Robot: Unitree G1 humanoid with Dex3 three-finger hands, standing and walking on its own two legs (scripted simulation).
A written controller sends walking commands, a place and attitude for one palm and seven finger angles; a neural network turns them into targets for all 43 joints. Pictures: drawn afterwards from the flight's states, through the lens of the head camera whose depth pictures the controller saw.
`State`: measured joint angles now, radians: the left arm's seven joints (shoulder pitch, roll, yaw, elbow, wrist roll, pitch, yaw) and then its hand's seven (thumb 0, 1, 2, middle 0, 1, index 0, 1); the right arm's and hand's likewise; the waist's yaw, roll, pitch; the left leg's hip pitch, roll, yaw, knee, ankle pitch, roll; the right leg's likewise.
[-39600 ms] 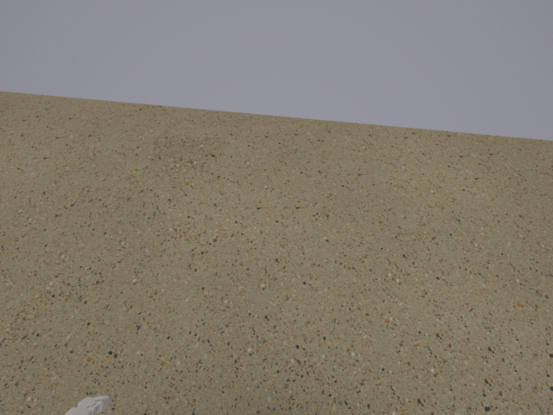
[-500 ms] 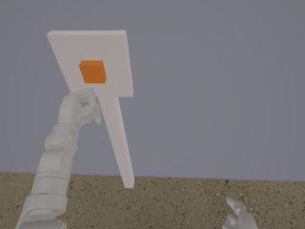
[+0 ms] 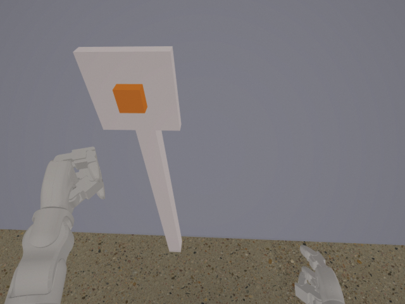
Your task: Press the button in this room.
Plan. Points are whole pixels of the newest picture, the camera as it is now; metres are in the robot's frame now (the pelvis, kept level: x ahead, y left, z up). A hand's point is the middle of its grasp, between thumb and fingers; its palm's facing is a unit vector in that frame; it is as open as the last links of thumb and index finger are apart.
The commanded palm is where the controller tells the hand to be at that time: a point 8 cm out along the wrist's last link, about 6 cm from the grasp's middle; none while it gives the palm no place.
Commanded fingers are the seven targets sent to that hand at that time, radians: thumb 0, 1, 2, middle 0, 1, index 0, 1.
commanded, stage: draw the hand back to the body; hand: left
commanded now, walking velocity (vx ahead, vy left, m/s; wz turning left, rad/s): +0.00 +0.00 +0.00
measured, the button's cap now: (131, 98) +0.52 +0.22 +0.17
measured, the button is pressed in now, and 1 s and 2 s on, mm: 0 0 0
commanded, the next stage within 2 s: step back with the hand held close in 0.86 s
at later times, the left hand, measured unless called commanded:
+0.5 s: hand (56, 206) +0.21 +0.25 +0.16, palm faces +0.37 -0.86 -0.34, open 3.1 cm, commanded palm +0.16 +0.30 +0.17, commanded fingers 0.00 0.90 0.90 -1.30 -1.50 -1.30 -1.50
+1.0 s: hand (41, 215) +0.20 +0.27 +0.16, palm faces +0.42 -0.84 -0.35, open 3.1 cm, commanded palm +0.15 +0.30 +0.18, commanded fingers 0.00 0.90 0.90 -1.30 -1.50 -1.30 -1.50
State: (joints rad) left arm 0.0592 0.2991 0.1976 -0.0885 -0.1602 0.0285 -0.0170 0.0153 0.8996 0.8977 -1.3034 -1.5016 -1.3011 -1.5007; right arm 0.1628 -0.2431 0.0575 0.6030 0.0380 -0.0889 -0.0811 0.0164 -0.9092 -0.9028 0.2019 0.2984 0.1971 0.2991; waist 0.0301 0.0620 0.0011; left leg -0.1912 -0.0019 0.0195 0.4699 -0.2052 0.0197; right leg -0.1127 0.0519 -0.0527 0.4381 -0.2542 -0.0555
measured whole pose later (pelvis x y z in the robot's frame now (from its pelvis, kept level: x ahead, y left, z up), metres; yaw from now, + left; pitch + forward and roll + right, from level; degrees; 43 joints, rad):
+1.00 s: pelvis +0.02 +0.02 +0.00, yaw +0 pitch -6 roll -1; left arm 0.51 0.32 0.28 -0.46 -0.07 -0.10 0.11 0.01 0.89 0.90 -1.31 -1.50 -1.31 -1.50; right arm 0.19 -0.21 0.04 0.61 0.00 -0.06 -0.06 0.02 -0.91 -0.90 0.20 0.30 0.20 0.30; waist 0.07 0.06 0.02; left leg -0.11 -0.03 0.03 0.42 -0.21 0.05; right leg -0.02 0.03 -0.04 0.35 -0.24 -0.02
